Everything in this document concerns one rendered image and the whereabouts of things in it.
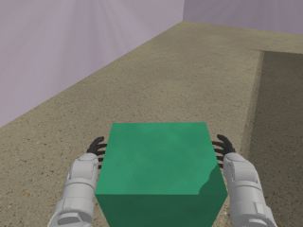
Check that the robot left hand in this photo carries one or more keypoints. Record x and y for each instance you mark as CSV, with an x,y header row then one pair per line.
x,y
94,148

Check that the robot right hand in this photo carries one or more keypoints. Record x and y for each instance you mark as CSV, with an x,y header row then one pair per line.
x,y
226,145

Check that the robot right forearm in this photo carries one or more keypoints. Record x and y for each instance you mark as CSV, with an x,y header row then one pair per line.
x,y
248,207

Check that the carton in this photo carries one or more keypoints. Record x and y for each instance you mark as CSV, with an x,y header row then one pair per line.
x,y
160,174

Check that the robot left forearm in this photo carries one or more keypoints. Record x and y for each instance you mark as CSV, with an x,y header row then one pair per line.
x,y
76,203

